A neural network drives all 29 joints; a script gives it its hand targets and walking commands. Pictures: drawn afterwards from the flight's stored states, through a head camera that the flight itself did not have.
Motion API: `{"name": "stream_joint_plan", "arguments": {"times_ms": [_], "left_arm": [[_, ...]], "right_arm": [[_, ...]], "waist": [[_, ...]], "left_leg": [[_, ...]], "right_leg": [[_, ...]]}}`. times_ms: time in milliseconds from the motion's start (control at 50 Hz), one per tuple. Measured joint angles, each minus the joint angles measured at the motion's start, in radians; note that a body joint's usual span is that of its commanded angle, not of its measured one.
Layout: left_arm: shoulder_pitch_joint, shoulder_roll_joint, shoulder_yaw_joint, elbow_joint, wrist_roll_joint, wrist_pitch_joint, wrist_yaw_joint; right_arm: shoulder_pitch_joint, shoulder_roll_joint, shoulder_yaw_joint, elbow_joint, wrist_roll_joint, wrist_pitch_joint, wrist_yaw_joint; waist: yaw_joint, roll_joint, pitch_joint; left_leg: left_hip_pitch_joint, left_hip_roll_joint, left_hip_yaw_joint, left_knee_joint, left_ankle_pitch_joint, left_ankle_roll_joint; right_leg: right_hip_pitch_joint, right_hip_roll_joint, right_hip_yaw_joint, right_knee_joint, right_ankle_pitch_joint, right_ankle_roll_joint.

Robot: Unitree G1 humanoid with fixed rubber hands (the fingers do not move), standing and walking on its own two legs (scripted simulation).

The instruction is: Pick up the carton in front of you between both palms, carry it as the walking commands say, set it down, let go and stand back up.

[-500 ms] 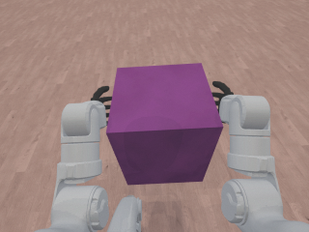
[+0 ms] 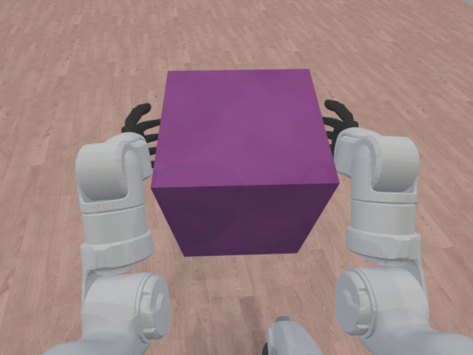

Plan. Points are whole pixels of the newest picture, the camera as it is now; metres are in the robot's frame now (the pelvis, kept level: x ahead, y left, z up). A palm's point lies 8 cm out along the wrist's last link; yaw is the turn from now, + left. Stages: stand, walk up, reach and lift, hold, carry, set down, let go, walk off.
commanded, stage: carry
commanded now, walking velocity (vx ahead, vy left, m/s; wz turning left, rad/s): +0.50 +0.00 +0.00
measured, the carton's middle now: (240, 172) +0.39 -0.02 +0.11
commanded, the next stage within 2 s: none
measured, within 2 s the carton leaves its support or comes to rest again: neither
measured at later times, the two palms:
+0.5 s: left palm (148, 89) +0.64 +0.15 +0.12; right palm (282, 80) +0.66 -0.15 +0.12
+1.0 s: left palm (151, 45) +0.87 +0.17 +0.11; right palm (260, 41) +0.87 -0.13 +0.11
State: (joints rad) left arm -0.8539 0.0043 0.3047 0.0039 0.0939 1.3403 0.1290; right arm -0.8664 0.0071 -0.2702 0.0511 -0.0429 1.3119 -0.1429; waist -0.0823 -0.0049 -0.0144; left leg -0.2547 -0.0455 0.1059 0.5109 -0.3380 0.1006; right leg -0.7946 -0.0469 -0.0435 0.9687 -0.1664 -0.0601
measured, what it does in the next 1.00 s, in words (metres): walks ahead: right foot, then left foot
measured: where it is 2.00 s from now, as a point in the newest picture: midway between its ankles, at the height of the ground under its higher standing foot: (213, 177)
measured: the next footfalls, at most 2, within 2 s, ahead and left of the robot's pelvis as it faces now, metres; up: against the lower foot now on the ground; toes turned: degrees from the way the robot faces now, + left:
right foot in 0.18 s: +0.29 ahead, -0.09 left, +0.00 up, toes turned -4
left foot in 0.64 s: +0.55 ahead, +0.12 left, +0.00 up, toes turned +9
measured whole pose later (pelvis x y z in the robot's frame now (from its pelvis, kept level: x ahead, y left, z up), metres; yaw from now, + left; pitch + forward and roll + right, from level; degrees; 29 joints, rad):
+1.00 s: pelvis +0.60 +0.02 +0.01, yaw +0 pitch +5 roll -1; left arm -0.17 -0.13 0.11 -0.35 0.11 1.20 0.09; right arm -0.18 0.14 -0.12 -0.33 -0.09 1.19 -0.09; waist -0.02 0.00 -0.12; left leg -0.06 0.02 0.16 0.26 -0.28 0.02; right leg -0.58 -0.08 -0.12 0.60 -0.14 0.03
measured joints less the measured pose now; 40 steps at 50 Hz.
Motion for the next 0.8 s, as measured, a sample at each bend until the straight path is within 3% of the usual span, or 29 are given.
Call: {"name": "stream_joint_plan", "arguments": {"times_ms": [140, 180, 260, 300, 380, 480, 600, 640, 660, 700, 740, 800], "left_arm": [[-0.029, 0.038, -0.016, 0.221, -0.006, 0.013, -0.004], [-0.036, 0.035, -0.030, 0.276, -0.005, -0.001, -0.004], [0.005, 0.012, -0.057, 0.298, -0.011, -0.032, -0.014], [0.050, 0.008, -0.066, 0.272, -0.021, -0.034, -0.014], [0.113, -0.004, -0.068, 0.199, -0.036, -0.056, -0.009], [0.162, -0.028, -0.066, 0.104, -0.036, -0.102, -0.006], [0.235, -0.070, -0.064, 0.006, -0.013, -0.133, -0.011], [0.275, -0.081, -0.062, -0.025, -0.007, -0.134, -0.015], [0.296, -0.078, -0.067, -0.037, -0.003, -0.137, -0.017], [0.341, -0.070, -0.065, -0.049, -0.006, -0.145, -0.029], [0.399, -0.079, -0.069, -0.065, -0.009, -0.145, -0.034], [0.487, -0.115, -0.087, -0.128, -0.005, -0.147, -0.036]], "right_arm": [[-0.020, -0.022, 0.015, 0.202, -0.021, 0.017, 0.018], [-0.014, -0.036, 0.015, 0.230, -0.018, 0.019, 0.023], [0.020, -0.051, 0.008, 0.250, -0.011, 0.004, 0.030], [0.048, -0.036, 0.009, 0.235, -0.021, 0.003, 0.030], [0.098, -0.010, 0.017, 0.161, -0.033, -0.009, 0.026], [0.156, 0.008, 0.024, 0.051, -0.029, -0.047, 0.021], [0.241, 0.034, 0.028, -0.052, -0.024, -0.081, 0.021], [0.273, 0.053, 0.032, -0.069, -0.032, -0.089, 0.024], [0.292, 0.069, 0.037, -0.072, -0.041, -0.101, 0.025], [0.337, 0.102, 0.051, -0.076, -0.066, -0.124, 0.028], [0.402, 0.127, 0.061, -0.100, -0.082, -0.126, 0.029], [0.521, 0.158, 0.068, -0.195, -0.084, -0.126, 0.030]], "waist": [[0.024, 0.000, -0.109], [0.044, 0.001, -0.113], [0.105, 0.018, -0.069], [0.118, 0.015, -0.046], [0.125, 0.015, 0.000], [0.117, 0.017, 0.023], [0.099, 0.019, -0.008], [0.098, 0.020, -0.030], [0.093, 0.003, -0.041], [0.084, -0.025, -0.044], [0.083, -0.012, -0.043], [0.082, 0.001, -0.038]], "left_leg": [[0.188, 0.016, -0.031, -0.038, -0.125, -0.036], [0.174, 0.030, -0.016, 0.116, -0.169, -0.050], [-0.076, 0.018, -0.080, 0.666, -0.110, -0.066], [-0.190, 0.029, -0.083, 0.737, -0.060, -0.065], [-0.351, 0.080, -0.084, 0.629, 0.000, -0.081], [-0.427, 0.123, -0.072, 0.364, 0.089, -0.102], [-0.332, 0.092, -0.003, 0.023, 0.269, -0.098], [-0.237, 0.076, 0.047, -0.105, 0.334, -0.085], [-0.213, 0.065, 0.062, -0.105, 0.307, -0.057], [-0.205, 0.053, 0.079, -0.040, 0.230, -0.027], [-0.167, 0.062, 0.077, -0.044, 0.192, -0.029], [-0.082, 0.069, 0.069, -0.116, 0.178, -0.037]], "right_leg": [[0.202, 0.047, -0.090, -0.376, 0.088, -0.019], [0.297, 0.066, -0.116, -0.457, 0.103, -0.035], [0.329, 0.078, -0.115, -0.383, -0.014, -0.052], [0.372, 0.079, -0.109, -0.426, -0.016, -0.044], [0.453, 0.076, -0.098, -0.513, -0.026, -0.042], [0.547, 0.066, -0.081, -0.590, -0.061, -0.021], [0.672, 0.044, -0.066, -0.608, -0.172, 0.027], [0.695, 0.034, -0.066, -0.533, -0.246, 0.046], [0.677, 0.016, -0.066, -0.445, -0.285, 0.053], [0.572, 0.004, -0.023, -0.162, -0.282, 0.065], [0.454, 0.026, -0.004, 0.064, -0.288, 0.062], [0.329, 0.018, -0.020, 0.091, -0.226, 0.068]]}}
